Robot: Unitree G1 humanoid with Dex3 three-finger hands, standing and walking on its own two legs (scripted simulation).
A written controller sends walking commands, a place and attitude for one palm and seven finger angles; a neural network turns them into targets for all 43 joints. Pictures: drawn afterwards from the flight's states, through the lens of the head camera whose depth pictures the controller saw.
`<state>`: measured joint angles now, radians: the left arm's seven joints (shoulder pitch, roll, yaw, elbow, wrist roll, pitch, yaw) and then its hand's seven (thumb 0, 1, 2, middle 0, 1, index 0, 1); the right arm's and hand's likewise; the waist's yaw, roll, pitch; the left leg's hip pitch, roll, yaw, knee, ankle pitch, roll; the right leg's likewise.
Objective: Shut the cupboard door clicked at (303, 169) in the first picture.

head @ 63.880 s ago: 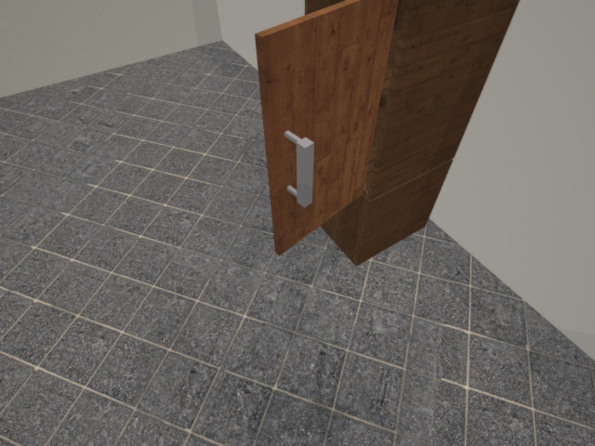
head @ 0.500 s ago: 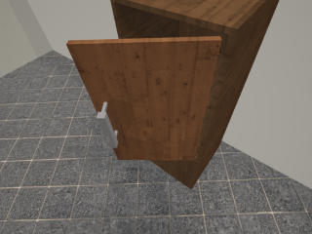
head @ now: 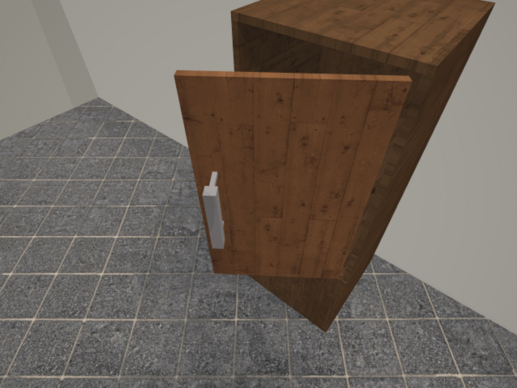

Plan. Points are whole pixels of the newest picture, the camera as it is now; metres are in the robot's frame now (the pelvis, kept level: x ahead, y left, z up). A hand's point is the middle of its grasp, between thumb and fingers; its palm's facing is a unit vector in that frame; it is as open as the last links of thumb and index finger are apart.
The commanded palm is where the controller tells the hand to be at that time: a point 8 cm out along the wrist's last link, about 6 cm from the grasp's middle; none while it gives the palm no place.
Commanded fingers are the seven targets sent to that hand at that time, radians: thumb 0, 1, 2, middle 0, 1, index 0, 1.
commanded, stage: come to a stop and stand still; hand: left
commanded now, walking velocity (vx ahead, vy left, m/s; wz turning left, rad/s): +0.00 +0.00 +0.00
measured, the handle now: (216, 211) +0.46 +0.12 -0.02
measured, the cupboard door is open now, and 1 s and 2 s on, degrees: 36 36 36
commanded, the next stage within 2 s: look again from close up in 1.74 s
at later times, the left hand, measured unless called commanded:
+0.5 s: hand out of the picture +0.01 +0.21 -0.15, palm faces -0.03 -0.97 -0.26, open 7.4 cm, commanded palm none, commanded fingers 0.00 0.90 0.90 -0.20 -0.30 -0.20 -0.30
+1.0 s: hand out of the picture +0.02 +0.22 -0.13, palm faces -0.02 -0.94 -0.34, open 7.4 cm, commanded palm none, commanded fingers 0.00 0.90 0.90 -0.20 -0.30 -0.20 -0.30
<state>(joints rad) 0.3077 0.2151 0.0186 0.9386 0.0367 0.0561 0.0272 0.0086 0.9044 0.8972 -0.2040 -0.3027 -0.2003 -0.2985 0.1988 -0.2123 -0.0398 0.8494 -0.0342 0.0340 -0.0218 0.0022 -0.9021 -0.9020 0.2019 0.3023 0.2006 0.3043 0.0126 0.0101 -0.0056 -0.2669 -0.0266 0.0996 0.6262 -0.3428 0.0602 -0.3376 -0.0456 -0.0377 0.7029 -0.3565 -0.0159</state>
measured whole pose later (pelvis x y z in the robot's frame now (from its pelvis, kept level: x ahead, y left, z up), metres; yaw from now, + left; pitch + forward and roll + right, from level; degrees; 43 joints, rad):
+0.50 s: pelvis -0.04 +0.02 +0.01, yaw -1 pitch -2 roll +1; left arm 0.27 0.21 0.00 0.97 0.03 0.02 0.02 0.01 0.90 0.90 -0.20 -0.30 -0.20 -0.30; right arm 0.30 -0.24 -0.04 1.01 -0.02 0.01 -0.01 0.00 -0.91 -0.90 0.20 0.30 0.20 0.30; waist -0.02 0.00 0.03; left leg -0.22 -0.06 0.12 0.44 -0.19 0.08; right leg -0.29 -0.05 -0.02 0.50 -0.18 0.01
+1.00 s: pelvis -0.03 -0.02 +0.02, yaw +1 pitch -2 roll +1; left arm 0.20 0.29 -0.01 1.07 0.02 -0.01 0.01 0.01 0.90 0.90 -0.21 -0.30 -0.20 -0.30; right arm 0.18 -0.32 -0.02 1.09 -0.01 -0.01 0.00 0.00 -0.90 -0.90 0.20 0.30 0.20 0.30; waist 0.00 0.02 0.02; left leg -0.17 -0.02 0.08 0.36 -0.16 0.03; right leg -0.22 -0.01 -0.06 0.40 -0.15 -0.03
